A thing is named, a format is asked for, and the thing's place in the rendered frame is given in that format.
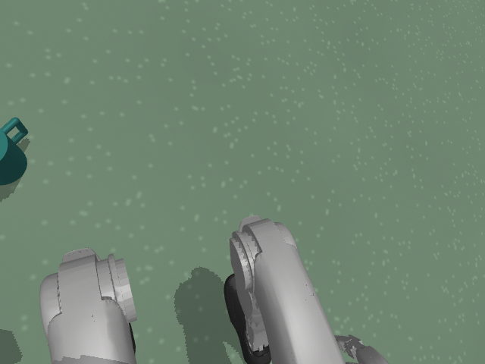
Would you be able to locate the mug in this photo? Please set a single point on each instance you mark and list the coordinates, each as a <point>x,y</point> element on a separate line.
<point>13,161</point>

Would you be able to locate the right robot foot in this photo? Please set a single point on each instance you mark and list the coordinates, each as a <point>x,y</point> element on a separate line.
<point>237,318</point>

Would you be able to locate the right robot hand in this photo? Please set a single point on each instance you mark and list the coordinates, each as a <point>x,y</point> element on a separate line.
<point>355,349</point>

